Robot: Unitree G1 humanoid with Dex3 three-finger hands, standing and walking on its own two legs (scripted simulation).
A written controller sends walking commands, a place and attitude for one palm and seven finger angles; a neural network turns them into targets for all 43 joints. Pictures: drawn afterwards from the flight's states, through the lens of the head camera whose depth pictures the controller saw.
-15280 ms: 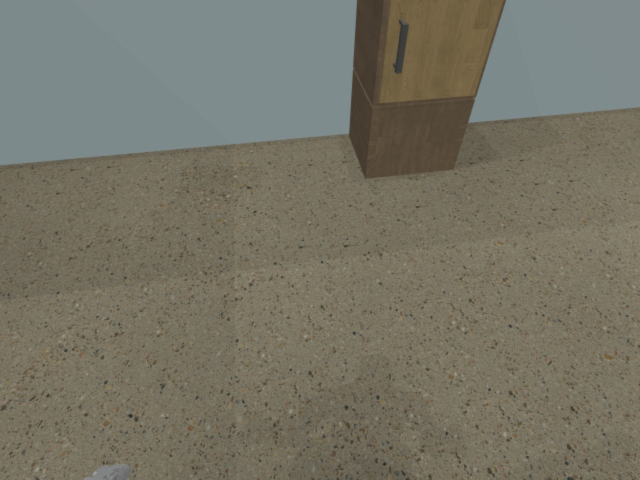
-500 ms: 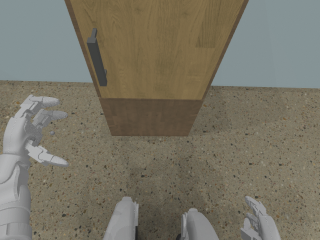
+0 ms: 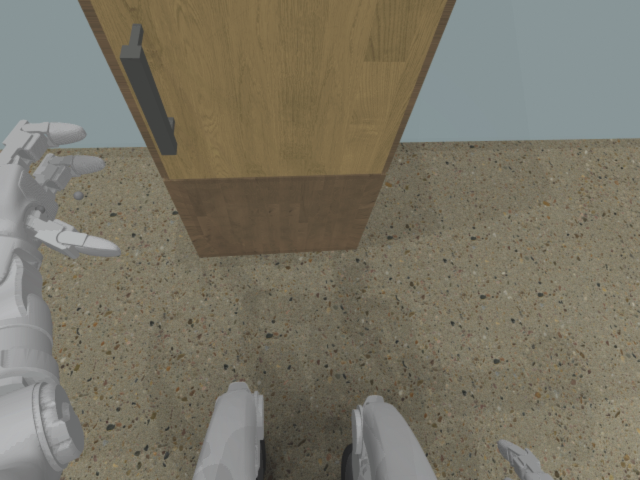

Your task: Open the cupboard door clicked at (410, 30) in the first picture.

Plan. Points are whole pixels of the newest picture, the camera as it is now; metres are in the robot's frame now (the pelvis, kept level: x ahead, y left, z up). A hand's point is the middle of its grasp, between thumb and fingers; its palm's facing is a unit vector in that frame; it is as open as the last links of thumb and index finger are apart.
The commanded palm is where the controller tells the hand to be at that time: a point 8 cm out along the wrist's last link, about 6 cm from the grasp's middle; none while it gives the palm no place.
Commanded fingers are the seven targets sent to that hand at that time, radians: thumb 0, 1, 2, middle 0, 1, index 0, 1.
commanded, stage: move the hooked fingers beside the handle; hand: left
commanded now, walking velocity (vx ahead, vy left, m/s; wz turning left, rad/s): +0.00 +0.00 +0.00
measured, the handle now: (154, 96) +0.60 +0.24 +0.03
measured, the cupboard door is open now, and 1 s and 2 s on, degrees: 0 0 0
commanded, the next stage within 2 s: slide the fingers in behind the handle in 1.56 s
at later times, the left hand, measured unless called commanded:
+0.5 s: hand (98, 140) +0.51 +0.29 +0.05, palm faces +0.09 -1.00 -0.02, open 14.0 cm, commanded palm +0.51 +0.32 +0.04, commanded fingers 0.00 -0.50 0.30 -0.30 -1.20 -0.30 -1.20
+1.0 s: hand (109, 116) +0.56 +0.29 +0.03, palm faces +0.08 -1.00 -0.03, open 14.0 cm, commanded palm +0.56 +0.30 +0.03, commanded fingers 0.00 -0.50 0.30 -0.30 -1.20 -0.30 -1.20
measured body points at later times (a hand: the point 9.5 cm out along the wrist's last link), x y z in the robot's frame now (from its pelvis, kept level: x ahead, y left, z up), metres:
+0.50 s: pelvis -0.01 +0.00 -0.02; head +0.17 +0.04 +0.39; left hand +0.50 +0.34 +0.05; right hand +0.03 -0.28 -0.13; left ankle +0.06 +0.12 -0.60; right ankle +0.02 -0.14 -0.60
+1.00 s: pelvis -0.01 +0.01 -0.04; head +0.21 +0.05 +0.36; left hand +0.55 +0.35 +0.04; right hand -0.01 -0.26 -0.13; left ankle +0.06 +0.12 -0.60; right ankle +0.02 -0.14 -0.60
